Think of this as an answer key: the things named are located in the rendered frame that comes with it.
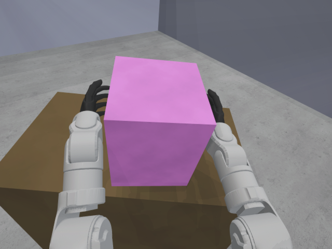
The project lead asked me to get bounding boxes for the robot left upper arm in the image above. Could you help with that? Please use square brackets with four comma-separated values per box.
[50, 215, 113, 249]

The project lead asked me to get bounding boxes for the carton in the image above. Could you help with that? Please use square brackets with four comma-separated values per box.
[104, 56, 217, 186]

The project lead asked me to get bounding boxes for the left robot forearm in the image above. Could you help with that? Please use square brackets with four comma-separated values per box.
[49, 110, 105, 249]

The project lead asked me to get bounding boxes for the right robot forearm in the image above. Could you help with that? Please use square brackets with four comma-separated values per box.
[206, 122, 293, 249]

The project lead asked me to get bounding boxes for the robot left hand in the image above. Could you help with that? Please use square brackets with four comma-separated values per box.
[80, 79, 110, 116]

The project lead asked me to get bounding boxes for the pedestal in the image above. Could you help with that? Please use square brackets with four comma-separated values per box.
[0, 92, 241, 249]

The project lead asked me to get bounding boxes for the robot right upper arm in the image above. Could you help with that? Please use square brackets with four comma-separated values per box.
[230, 213, 292, 249]

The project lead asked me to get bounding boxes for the robot right hand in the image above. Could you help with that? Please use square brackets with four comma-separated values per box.
[207, 89, 225, 123]

